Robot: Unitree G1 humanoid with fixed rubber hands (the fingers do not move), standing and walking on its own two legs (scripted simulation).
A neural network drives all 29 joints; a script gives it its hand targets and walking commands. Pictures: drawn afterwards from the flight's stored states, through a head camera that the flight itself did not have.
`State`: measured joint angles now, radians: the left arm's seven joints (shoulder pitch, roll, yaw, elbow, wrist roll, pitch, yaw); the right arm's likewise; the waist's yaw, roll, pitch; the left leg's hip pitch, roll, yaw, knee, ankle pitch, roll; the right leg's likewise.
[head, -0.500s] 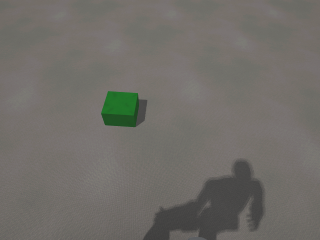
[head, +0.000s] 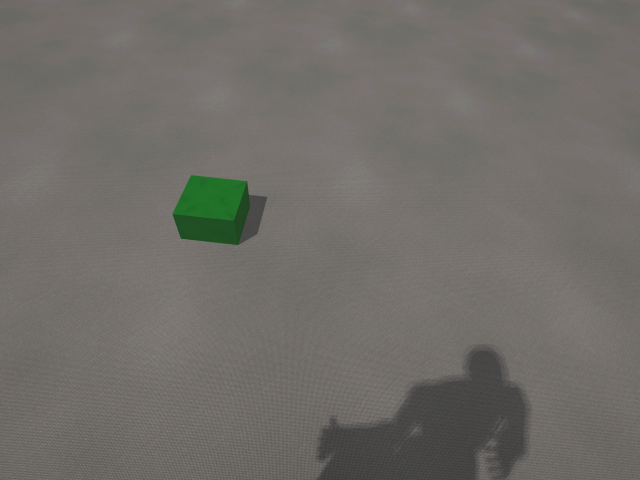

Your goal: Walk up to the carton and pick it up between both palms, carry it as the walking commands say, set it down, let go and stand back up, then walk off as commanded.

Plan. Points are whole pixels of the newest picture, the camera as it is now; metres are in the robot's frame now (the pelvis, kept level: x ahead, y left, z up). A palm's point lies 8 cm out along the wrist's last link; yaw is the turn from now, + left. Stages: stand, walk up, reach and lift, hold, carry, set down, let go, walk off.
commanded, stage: walk off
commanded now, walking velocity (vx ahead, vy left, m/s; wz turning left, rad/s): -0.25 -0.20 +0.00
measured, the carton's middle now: (214, 209) +1.18 +0.41 -0.70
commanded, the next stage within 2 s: stand in 1.28 s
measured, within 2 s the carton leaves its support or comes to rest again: neither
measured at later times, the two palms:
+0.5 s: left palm out of the picture -0.03 +0.10 -0.10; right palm out of the picture -0.05 -0.43 -0.13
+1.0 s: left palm out of the picture -0.18 -0.02 -0.13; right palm out of the picture -0.19 -0.58 -0.14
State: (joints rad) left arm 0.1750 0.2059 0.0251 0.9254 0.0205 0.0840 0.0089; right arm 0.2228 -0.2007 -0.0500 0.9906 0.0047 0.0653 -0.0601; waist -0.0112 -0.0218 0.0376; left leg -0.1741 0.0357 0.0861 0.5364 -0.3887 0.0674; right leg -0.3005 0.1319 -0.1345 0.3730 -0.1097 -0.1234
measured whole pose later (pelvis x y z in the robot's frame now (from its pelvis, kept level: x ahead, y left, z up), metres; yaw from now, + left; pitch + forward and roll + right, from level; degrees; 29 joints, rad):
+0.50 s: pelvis -0.11 -0.16 +0.01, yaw -1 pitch +1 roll +3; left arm 0.17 0.21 0.04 0.89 0.03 0.08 0.00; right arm 0.16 -0.28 -0.11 0.97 -0.01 0.08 -0.05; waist 0.01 0.03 0.08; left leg -0.44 -0.02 0.02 1.16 -0.54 -0.01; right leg -0.29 -0.04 -0.04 0.49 -0.22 -0.03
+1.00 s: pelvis -0.23 -0.29 -0.01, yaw -2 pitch +1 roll -1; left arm 0.24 0.26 0.09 0.93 0.02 0.10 -0.03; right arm 0.18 -0.27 -0.11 0.96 -0.03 0.05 -0.05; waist -0.03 0.03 0.10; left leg -0.33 0.19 0.05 0.56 -0.23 -0.11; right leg -0.24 -0.06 -0.01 0.55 -0.34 0.08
